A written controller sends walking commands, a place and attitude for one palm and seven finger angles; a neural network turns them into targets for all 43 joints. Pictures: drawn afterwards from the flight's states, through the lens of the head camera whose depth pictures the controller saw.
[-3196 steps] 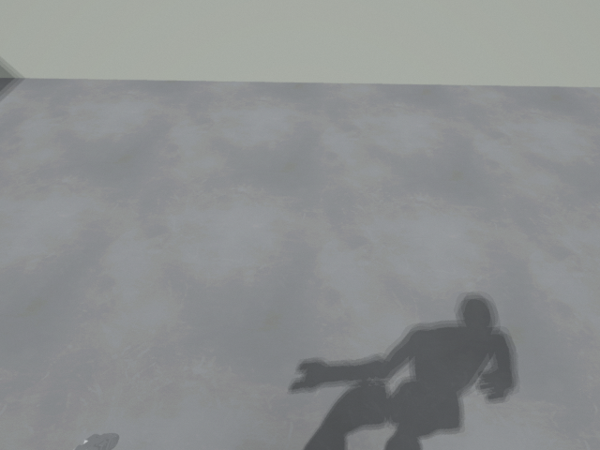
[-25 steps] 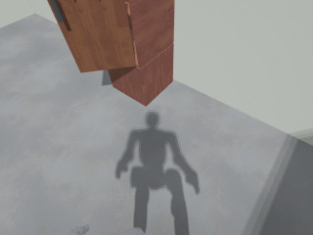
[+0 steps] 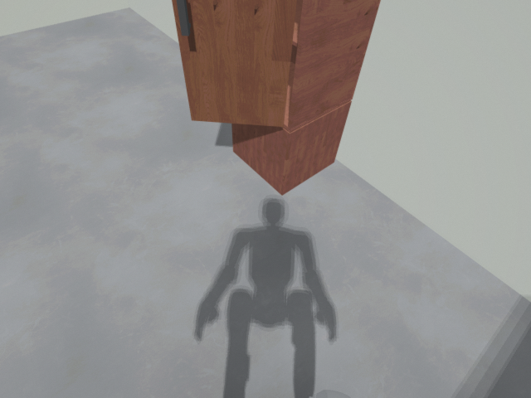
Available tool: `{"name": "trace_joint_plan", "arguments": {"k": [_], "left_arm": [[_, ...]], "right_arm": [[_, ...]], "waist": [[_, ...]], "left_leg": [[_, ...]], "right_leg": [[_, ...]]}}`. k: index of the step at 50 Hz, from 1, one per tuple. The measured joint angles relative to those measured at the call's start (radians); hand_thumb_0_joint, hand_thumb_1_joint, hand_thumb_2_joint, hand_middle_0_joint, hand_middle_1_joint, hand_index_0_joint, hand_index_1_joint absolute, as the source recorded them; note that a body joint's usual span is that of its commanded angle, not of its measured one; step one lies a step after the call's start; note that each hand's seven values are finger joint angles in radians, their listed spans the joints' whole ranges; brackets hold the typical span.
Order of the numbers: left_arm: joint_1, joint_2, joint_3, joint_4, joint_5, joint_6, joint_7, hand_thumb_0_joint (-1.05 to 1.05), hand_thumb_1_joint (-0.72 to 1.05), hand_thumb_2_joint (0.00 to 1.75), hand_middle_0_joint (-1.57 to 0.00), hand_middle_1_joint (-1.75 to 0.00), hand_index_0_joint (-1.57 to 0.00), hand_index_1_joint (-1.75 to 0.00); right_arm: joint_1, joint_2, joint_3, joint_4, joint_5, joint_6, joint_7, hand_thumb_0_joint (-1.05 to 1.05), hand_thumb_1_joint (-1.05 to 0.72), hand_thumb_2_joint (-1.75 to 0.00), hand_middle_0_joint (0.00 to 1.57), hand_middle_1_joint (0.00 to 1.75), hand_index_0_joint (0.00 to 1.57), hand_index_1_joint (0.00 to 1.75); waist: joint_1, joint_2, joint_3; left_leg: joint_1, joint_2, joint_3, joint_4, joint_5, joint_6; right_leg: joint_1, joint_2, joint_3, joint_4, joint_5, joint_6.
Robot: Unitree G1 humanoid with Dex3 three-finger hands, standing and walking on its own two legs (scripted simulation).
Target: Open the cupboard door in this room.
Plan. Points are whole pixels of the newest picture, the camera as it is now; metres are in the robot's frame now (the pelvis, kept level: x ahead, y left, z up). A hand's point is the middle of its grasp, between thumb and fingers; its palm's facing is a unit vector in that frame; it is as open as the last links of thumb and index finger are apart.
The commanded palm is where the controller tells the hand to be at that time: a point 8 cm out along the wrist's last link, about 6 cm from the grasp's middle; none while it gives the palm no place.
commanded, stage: take the last steps up to it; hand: left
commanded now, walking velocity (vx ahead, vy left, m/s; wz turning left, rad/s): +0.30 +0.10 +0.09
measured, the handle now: (184, 10) +1.10 +0.33 +0.08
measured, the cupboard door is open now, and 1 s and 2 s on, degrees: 47 47 47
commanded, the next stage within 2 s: come to a stop and stand still in 1.24 s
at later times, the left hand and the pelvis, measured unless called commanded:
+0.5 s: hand (171, 376) +0.18 +0.18 -0.16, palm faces +0.14 -0.97 -0.22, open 7.1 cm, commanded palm none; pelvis +0.16 -0.01 +0.01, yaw +5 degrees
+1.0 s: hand (164, 251) +0.42 +0.26 -0.16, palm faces +0.05 -0.97 -0.22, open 7.3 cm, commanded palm none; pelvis +0.34 +0.06 +0.00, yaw +1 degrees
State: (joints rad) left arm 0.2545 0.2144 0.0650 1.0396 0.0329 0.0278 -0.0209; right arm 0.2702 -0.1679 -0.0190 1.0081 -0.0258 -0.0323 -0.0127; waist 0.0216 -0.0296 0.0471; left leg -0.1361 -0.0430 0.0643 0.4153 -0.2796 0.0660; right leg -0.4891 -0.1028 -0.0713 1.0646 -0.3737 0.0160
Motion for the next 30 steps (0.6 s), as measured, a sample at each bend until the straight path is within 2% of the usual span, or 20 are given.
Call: {"name": "trace_joint_plan", "arguments": {"k": [6,11,12,14,16,18,20,24,30], "left_arm": [[-0.070,-0.027,-0.015,-0.033,-0.003,-0.015,-0.003,0.01,0.91,0.90,-0.20,-0.30,-0.20,-0.30],[-0.116,-0.046,-0.018,-0.060,-0.002,-0.032,-0.007,0.01,0.91,0.90,-0.20,-0.30,-0.20,-0.30],[-0.123,-0.048,-0.018,-0.068,0.000,-0.046,-0.007,0.01,0.91,0.90,-0.20,-0.30,-0.20,-0.30],[-0.135,-0.063,-0.018,-0.074,-0.004,-0.071,-0.001,0.01,0.91,0.90,-0.20,-0.30,-0.20,-0.30],[-0.120,-0.078,-0.020,-0.076,-0.009,-0.078,0.010,0.01,0.91,0.90,-0.20,-0.30,-0.20,-0.30],[-0.091,-0.090,-0.020,-0.065,-0.010,-0.082,0.021,0.01,0.91,0.90,-0.20,-0.30,-0.20,-0.30],[-0.064,-0.083,0.005,-0.056,-0.019,-0.096,0.042,-0.01,0.94,0.90,-0.20,-0.30,-0.20,-0.30],[-0.008,-0.052,0.003,-0.011,-0.009,-0.104,0.033,-0.02,0.96,0.90,-0.20,-0.30,-0.20,-0.30],[0.080,-0.048,-0.010,0.063,-0.001,-0.088,0.019,0.00,0.93,0.90,-0.20,-0.30,-0.20,-0.30]], "right_arm": [[0.088,0.016,0.008,0.061,0.000,-0.003,0.003,0.01,-0.90,-0.90,0.20,0.29,0.20,0.30],[0.147,0.018,0.007,0.103,-0.002,0.001,0.003,0.01,-0.90,-0.90,0.20,0.29,0.20,0.30],[0.160,0.018,0.006,0.109,0.002,0.001,0.004,0.01,-0.90,-0.90,0.20,0.29,0.20,0.30],[0.156,0.012,0.000,0.124,0.007,0.015,0.008,0.01,-0.90,-0.90,0.20,0.29,0.20,0.30],[0.138,0.004,-0.012,0.133,0.004,0.033,0.013,0.01,-0.90,-0.90,0.20,0.29,0.20,0.30],[0.109,-0.005,-0.022,0.126,-0.001,0.045,0.017,0.01,-0.90,-0.90,0.20,0.29,0.20,0.30],[0.080,-0.007,-0.029,0.108,-0.004,0.045,0.021,0.01,-0.91,-0.90,0.20,0.29,0.20,0.30],[0.021,-0.009,-0.037,0.068,-0.005,0.037,0.032,0.01,-0.91,-0.90,0.20,0.29,0.19,0.30],[-0.077,-0.020,-0.035,0.021,-0.002,0.024,0.049,0.01,-0.91,-0.90,0.20,0.29,0.19,0.30]], "waist": [[-0.020,0.023,-0.001],[-0.043,0.035,0.002],[-0.045,0.037,0.004],[-0.051,0.060,0.022],[-0.051,0.069,0.023],[-0.051,0.070,0.013],[-0.047,0.062,0.002],[-0.031,0.040,-0.015],[0.016,0.020,-0.009]], "left_leg": [[0.090,-0.013,-0.012,-0.081,-0.003,-0.002],[0.118,-0.015,-0.007,-0.014,-0.093,-0.022],[0.095,-0.013,-0.011,0.058,-0.133,-0.024],[-0.007,0.003,-0.030,0.335,-0.209,-0.026],[-0.128,0.021,-0.036,0.578,-0.177,-0.033],[-0.233,0.056,-0.030,0.674,-0.090,-0.050],[-0.308,0.092,-0.029,0.659,-0.022,-0.068],[-0.371,0.133,-0.012,0.491,0.052,-0.096],[-0.328,0.123,0.024,0.238,0.069,-0.095]], "right_leg": [[-0.003,-0.003,-0.006,-0.230,0.066,0.004],[0.098,0.029,-0.028,-0.433,0.107,-0.007],[0.123,0.033,-0.032,-0.468,0.144,-0.032],[0.136,0.039,-0.061,-0.425,0.127,-0.059],[0.176,0.041,-0.084,-0.444,0.093,-0.061],[0.220,0.046,-0.098,-0.509,0.103,-0.050],[0.264,0.051,-0.109,-0.583,0.122,-0.048],[0.342,0.044,-0.117,-0.691,0.139,-0.037],[0.423,0.011,-0.112,-0.701,0.077,0.014]]}}
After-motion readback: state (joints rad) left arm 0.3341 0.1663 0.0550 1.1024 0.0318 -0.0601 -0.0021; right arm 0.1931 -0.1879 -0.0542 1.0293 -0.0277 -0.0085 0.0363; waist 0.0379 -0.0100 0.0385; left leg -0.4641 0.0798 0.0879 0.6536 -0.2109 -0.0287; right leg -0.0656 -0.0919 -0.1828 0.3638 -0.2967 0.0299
